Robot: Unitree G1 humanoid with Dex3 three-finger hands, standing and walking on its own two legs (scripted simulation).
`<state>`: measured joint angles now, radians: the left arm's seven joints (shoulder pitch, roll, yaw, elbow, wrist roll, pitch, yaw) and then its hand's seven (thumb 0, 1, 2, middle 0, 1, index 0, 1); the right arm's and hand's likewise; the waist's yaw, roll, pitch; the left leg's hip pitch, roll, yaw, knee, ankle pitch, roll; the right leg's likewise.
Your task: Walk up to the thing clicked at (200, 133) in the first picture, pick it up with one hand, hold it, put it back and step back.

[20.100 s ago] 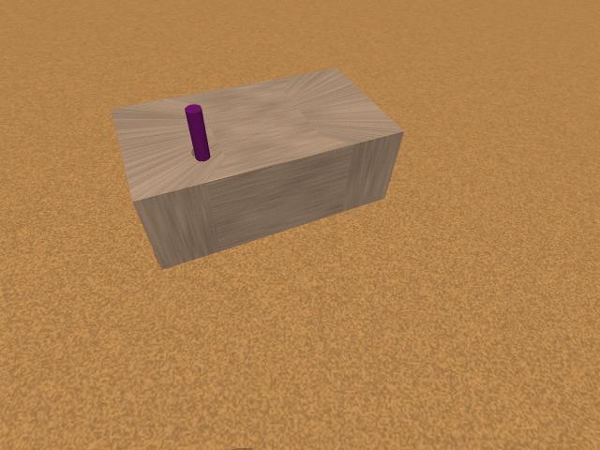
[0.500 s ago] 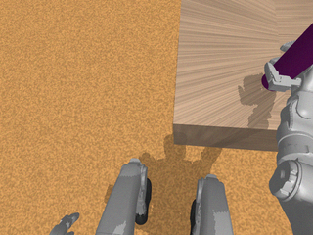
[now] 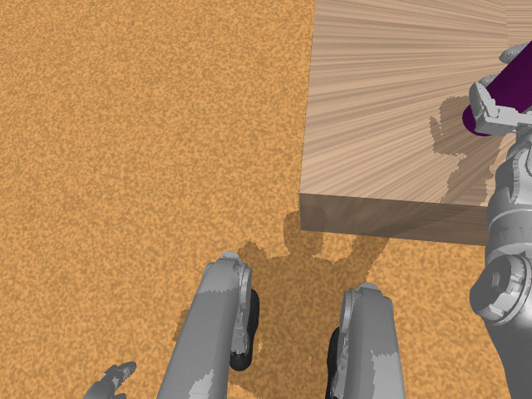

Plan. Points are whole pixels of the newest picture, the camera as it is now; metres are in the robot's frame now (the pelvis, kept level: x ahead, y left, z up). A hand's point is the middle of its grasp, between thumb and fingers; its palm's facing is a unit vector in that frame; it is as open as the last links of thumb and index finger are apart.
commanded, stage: lower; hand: right
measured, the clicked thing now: (528, 77) +0.54 -0.24 +0.03
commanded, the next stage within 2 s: loosen in 0.68 s
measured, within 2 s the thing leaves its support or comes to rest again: rests again in 0.52 s
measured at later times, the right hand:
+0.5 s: hand (481, 111) +0.55 -0.23 -0.06, palm faces +0.29 +0.96 -0.03, open 7.6 cm
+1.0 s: hand (481, 113) +0.55 -0.24 -0.07, palm faces +0.28 +0.96 -0.03, open 7.6 cm
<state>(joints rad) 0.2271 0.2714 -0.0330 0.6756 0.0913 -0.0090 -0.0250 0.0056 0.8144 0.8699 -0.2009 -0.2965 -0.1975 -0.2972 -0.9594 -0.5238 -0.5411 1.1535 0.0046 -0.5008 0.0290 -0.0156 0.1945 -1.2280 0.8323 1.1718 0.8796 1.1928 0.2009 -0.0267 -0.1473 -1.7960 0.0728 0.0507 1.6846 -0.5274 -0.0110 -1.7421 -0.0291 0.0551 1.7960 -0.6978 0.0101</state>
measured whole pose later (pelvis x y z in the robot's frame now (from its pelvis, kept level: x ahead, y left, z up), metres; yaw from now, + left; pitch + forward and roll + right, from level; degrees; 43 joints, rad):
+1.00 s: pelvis -0.02 +0.00 -0.08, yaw -1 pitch +37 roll +4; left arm 0.22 0.30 -0.05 0.65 0.09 0.03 -0.04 0.00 0.91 0.88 -0.22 -0.31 -0.22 -0.30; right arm -1.08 -0.59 -0.55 1.16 -0.03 -0.45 0.03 -0.02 0.13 -1.02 0.90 1.02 0.93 1.03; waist 0.22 -0.03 -0.11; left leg -2.06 0.10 0.03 1.94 -0.54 -0.02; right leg -2.01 0.00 0.06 2.07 -0.72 0.00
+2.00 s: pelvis +0.00 -0.01 +0.05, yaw +1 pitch +31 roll +4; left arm 0.26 0.29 -0.03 0.61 -0.01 0.09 -0.01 0.01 0.87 0.90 -0.21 -0.30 -0.20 -0.30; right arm -0.89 -0.71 -0.49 1.01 -0.11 -0.12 0.06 -0.01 0.42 -0.08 0.06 0.06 0.07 0.05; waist 0.14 -0.01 -0.12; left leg -1.56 0.06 0.06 1.51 -0.48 -0.03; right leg -1.52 -0.04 0.05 1.64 -0.66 0.00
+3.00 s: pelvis +0.08 +0.01 +0.22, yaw -3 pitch +6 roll +1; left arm 0.16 0.20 -0.03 0.55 -0.03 0.00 0.15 0.01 0.90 0.90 -0.20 -0.30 -0.20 -0.29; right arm 0.38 -0.18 0.03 0.22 0.05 0.14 -0.13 -0.01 0.53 -0.07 0.06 0.06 0.07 0.05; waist -0.01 -0.03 -0.06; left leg -0.49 0.04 0.08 0.76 -0.36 -0.01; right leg -0.44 -0.05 0.03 0.80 -0.46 0.03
